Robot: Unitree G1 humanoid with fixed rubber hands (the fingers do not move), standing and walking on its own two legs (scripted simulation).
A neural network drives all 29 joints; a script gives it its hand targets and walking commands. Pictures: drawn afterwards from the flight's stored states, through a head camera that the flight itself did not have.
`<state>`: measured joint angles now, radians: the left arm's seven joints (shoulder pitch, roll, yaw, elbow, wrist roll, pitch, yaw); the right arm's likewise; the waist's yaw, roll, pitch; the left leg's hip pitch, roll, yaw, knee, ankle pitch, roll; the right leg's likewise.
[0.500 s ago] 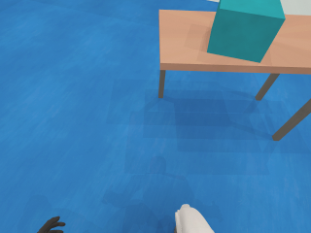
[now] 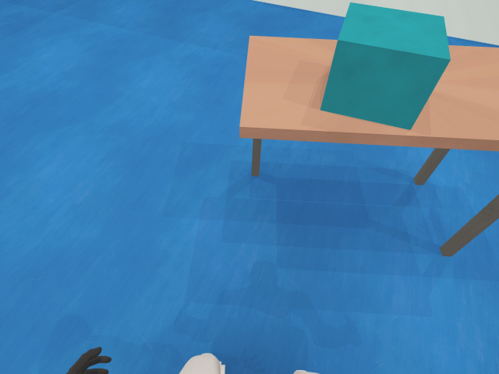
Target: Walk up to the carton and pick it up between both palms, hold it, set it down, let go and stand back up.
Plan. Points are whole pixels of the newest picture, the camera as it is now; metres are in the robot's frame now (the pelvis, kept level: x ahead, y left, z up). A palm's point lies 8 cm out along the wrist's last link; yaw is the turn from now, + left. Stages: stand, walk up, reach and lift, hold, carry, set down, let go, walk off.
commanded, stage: walk up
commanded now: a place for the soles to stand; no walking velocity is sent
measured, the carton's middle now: (379, 65) +0.86 -0.25 +0.05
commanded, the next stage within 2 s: none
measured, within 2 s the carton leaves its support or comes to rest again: neither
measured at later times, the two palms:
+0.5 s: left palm (142, 322) +0.21 +0.23 -0.11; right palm out of the picture +0.09 -0.41 -0.11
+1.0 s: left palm (163, 292) +0.27 +0.21 -0.12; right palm out of the picture +0.24 -0.43 -0.07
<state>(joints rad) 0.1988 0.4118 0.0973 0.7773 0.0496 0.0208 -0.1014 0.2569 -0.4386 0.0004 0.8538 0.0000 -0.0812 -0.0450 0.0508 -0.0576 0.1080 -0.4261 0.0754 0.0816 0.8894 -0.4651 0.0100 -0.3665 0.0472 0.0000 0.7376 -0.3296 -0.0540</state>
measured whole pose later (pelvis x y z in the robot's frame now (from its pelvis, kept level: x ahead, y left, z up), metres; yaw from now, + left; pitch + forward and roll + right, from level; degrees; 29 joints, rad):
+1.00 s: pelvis +0.18 -0.10 +0.00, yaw +0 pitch -1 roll +0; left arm 0.20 0.40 0.10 0.79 0.05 0.06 -0.08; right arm 0.32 -0.43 0.00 0.86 0.00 -0.11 -0.05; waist 0.04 -0.07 0.11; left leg -0.42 0.06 0.07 0.73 -0.28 0.01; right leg -0.45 0.03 -0.03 1.03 -0.45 -0.07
